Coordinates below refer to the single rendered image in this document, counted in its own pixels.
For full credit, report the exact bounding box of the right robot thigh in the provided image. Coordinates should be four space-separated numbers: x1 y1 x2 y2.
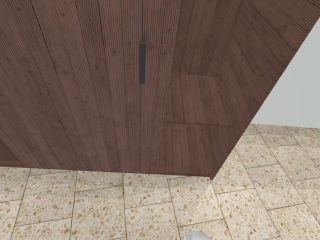
182 230 211 240

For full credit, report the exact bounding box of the handle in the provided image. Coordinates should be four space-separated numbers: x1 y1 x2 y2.
139 37 147 84

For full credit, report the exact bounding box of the wardrobe door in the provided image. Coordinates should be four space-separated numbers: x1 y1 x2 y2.
0 138 21 162
0 0 182 174

